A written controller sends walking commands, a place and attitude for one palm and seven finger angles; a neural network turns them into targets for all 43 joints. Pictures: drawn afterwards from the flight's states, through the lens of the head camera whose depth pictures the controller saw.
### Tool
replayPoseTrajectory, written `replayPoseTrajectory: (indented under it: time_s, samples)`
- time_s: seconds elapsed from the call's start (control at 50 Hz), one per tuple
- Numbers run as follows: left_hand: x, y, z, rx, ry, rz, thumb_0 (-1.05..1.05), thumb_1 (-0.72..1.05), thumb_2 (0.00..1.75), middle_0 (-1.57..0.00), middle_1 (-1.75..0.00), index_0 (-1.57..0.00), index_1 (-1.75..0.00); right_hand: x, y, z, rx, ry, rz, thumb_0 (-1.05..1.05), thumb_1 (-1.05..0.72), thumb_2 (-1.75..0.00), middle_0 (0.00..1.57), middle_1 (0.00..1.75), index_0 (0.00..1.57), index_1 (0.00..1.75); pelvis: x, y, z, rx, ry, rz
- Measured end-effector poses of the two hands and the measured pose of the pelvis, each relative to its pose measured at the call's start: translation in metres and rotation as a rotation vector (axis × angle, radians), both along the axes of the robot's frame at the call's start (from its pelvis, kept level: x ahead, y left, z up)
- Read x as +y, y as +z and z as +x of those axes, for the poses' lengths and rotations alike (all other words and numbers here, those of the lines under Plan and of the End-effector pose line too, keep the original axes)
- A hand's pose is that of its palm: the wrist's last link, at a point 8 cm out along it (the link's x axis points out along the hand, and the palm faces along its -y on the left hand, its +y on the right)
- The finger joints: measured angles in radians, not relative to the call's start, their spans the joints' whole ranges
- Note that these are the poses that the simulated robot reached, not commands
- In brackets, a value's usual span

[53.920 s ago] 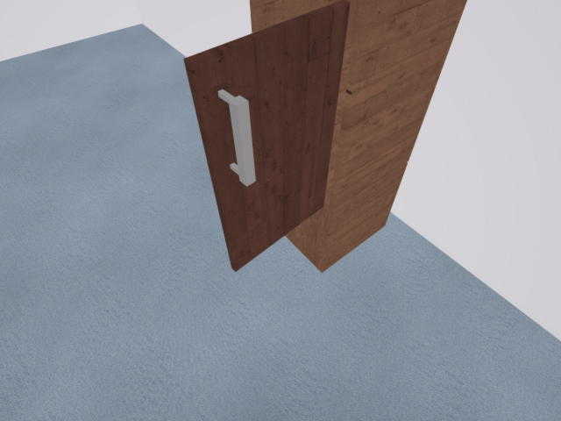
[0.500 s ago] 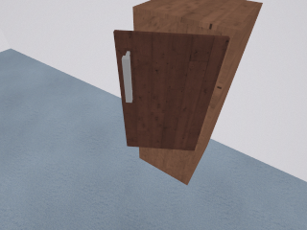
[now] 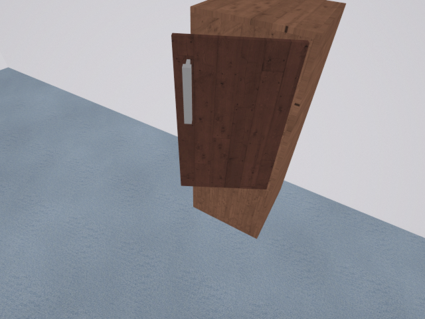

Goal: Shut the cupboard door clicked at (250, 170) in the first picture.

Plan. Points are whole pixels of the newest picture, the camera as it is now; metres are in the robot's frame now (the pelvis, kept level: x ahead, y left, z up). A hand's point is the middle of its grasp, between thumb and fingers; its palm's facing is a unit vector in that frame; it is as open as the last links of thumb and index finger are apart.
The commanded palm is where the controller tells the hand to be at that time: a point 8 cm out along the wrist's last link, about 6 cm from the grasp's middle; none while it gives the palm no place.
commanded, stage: come to a stop and stand still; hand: left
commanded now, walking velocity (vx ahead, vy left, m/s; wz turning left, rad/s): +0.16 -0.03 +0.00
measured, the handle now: (188, 92) +0.68 +0.11 +0.10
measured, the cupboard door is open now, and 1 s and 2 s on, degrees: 28 28 28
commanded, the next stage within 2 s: look again from close up in 1.62 s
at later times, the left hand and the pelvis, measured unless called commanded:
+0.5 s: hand out of the picture +0.00 +0.19 -0.17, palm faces -0.01 -0.99 -0.13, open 7.3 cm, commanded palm none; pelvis -0.02 +0.03 +0.01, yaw -2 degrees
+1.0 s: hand out of the picture +0.01 +0.14 -0.17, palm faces -0.01 -0.99 -0.16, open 7.3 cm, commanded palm none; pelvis +0.01 -0.02 +0.01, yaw -2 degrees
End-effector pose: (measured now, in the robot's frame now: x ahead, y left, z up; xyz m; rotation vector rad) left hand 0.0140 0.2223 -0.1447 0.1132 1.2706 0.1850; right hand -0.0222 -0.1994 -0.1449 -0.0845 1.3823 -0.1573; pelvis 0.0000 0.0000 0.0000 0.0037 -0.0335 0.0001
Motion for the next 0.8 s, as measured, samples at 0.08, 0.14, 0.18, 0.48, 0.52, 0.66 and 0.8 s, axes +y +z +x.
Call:
replayPoseTrajectory:
  time_s: [0.08,0.14,0.18,0.48,0.52,0.66,0.8]
  samples:
    - [-0.007,0.006,-0.037,0.079,-0.01,-0.021,0.0,0.91,0.9,-0.2,-0.3,-0.2,-0.3,-0.006,0.007,-0.015,0.014,-0.021,-0.008,0.01,-0.92,-0.9,0.2,0.3,0.2,0.3,0.002,0.007,-0.012,0.002,-0.012,-0.019]
    - [-0.01,0.003,-0.066,0.144,0.0,-0.05,0.0,0.91,0.9,-0.2,-0.3,-0.2,-0.3,-0.011,0.014,-0.024,0.016,-0.03,-0.033,0.01,-0.92,-0.9,0.2,0.3,0.2,0.3,0.005,0.009,-0.018,0.006,-0.027,-0.022]
    - [-0.01,-0.002,-0.079,0.186,-0.004,-0.074,0.0,0.91,0.9,-0.2,-0.3,-0.2,-0.3,-0.013,0.017,-0.029,0.014,-0.04,-0.058,0.01,-0.92,-0.9,0.2,0.3,0.2,0.3,0.009,0.007,-0.019,0.007,-0.035,-0.027]
    - [0.016,-0.002,-0.024,0.1,-0.062,-0.074,0.01,0.91,0.9,-0.2,-0.3,-0.2,-0.3,0.021,0.027,-0.052,0.067,-0.047,-0.063,0.0,-0.91,-0.9,0.2,0.3,0.2,0.3,0.027,0.013,-0.018,0.025,-0.032,-0.032]
    - [0.019,0.0,-0.013,0.087,-0.074,-0.054,0.02,0.93,0.9,-0.2,-0.3,-0.2,-0.3,0.026,0.024,-0.048,0.06,-0.051,-0.043,0.0,-0.91,-0.9,0.2,0.3,0.2,0.3,0.025,0.013,-0.017,0.026,-0.034,-0.03]
    - [0.013,0.002,0.022,0.011,-0.096,0.0,0.01,0.93,0.9,-0.2,-0.3,-0.2,-0.3,0.026,0.005,-0.032,0.05,-0.058,0.029,0.0,-0.91,-0.9,0.2,0.3,0.2,0.3,0.01,0.004,-0.011,0.03,-0.038,0.008]
    - [-0.001,0.008,0.019,0.031,-0.087,0.02,0.01,0.95,0.9,-0.2,-0.3,-0.2,-0.3,0.004,-0.001,-0.014,0.048,-0.038,0.035,0.01,-0.92,-0.9,0.2,0.3,0.2,0.3,-0.003,0.004,-0.002,0.018,-0.038,0.0]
